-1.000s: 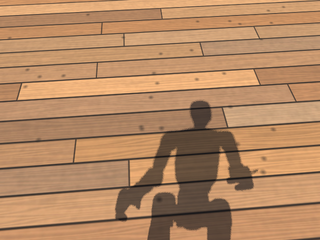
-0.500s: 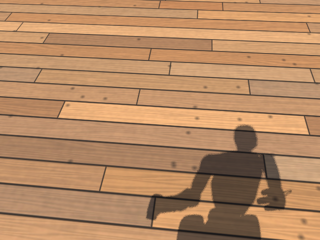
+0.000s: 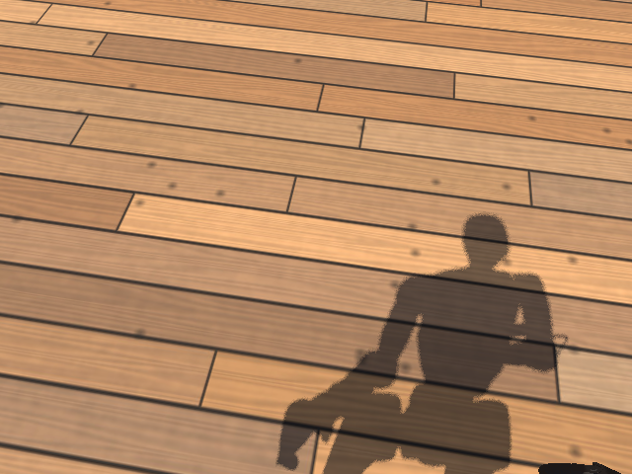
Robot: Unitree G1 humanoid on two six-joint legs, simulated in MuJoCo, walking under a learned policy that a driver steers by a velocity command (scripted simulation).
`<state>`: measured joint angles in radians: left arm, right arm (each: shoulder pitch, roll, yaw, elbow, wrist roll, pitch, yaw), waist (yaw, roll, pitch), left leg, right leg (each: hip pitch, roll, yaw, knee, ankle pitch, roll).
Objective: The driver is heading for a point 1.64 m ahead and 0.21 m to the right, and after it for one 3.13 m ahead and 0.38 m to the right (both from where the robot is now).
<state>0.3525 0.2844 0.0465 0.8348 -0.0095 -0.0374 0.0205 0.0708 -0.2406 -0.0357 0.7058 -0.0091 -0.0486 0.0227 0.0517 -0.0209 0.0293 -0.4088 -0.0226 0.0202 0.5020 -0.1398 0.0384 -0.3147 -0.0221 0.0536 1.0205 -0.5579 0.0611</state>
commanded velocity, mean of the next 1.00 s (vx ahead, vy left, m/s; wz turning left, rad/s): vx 0.03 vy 0.00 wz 0.01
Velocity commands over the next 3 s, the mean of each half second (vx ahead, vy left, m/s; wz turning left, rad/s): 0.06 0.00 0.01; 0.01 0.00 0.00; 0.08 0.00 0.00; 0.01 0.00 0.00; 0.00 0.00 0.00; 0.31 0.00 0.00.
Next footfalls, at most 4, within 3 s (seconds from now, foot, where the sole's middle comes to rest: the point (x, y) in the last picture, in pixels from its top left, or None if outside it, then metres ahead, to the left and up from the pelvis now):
0.20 right None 0.12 -0.13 -0.77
2.82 left None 0.18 0.12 -0.77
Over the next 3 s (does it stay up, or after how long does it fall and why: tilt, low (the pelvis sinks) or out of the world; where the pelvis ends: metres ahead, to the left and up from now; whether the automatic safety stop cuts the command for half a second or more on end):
stays up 0.20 0.04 0.02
